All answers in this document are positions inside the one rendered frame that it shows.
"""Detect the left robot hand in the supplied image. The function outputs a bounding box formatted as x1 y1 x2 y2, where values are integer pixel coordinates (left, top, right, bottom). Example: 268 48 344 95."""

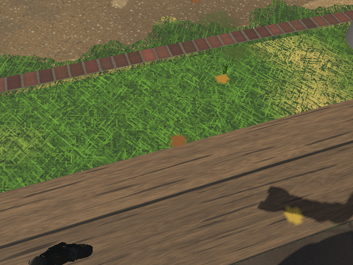
28 242 93 265

